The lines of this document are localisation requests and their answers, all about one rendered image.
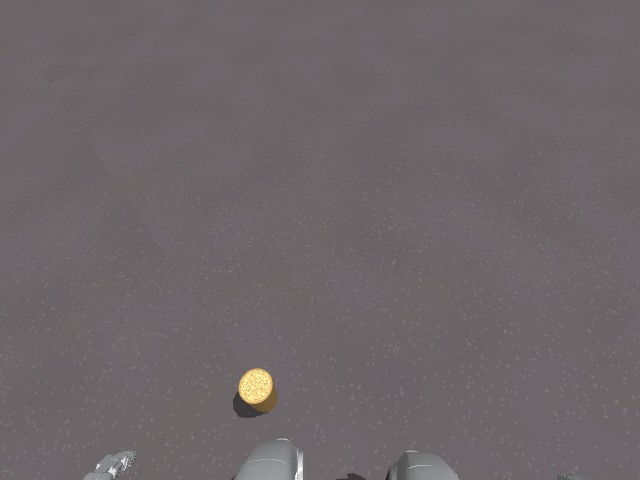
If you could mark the left robot hand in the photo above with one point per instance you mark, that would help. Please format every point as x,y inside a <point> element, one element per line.
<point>111,467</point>

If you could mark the cup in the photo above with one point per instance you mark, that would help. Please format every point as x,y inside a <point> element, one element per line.
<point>257,389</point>

